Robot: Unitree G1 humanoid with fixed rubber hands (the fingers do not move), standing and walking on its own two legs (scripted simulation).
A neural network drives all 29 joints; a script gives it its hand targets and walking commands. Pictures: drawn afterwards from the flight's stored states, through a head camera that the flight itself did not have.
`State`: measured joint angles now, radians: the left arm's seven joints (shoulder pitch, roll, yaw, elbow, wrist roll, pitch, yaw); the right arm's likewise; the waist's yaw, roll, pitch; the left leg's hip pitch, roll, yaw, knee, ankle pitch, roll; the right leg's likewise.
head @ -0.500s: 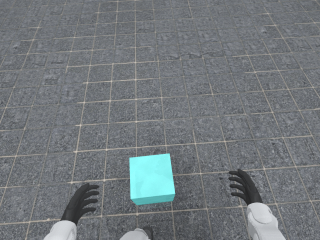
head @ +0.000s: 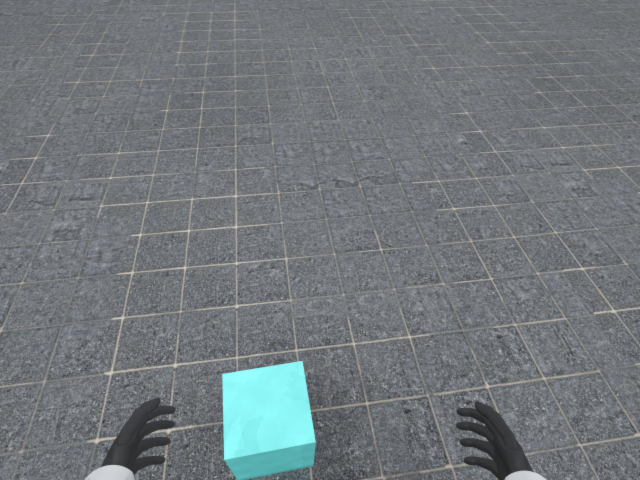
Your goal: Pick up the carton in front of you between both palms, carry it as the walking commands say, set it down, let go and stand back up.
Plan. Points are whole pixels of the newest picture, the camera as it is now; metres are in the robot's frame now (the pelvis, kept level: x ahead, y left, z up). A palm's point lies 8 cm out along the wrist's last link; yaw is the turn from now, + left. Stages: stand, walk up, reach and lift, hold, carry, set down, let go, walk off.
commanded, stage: let go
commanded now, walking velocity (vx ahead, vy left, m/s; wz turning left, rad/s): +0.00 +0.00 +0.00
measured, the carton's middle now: (269, 421) +0.38 +0.12 -0.65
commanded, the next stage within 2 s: stand in 0.12 s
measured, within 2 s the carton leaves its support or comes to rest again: neither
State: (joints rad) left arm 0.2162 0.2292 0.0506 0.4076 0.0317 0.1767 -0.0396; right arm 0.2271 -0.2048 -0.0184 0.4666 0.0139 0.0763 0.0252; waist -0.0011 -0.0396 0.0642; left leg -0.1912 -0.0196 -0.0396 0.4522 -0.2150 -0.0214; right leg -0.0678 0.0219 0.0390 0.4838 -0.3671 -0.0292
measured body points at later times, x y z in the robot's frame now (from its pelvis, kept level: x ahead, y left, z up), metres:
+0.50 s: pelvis +0.01 +0.04 +0.00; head +0.02 +0.07 +0.45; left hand +0.15 +0.32 -0.12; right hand +0.14 -0.27 -0.08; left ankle +0.02 +0.14 -0.74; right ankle -0.06 -0.10 -0.74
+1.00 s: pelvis +0.00 +0.04 +0.00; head +0.00 +0.06 +0.45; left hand +0.13 +0.33 -0.12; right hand +0.11 -0.27 -0.09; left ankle +0.02 +0.14 -0.74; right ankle -0.06 -0.10 -0.74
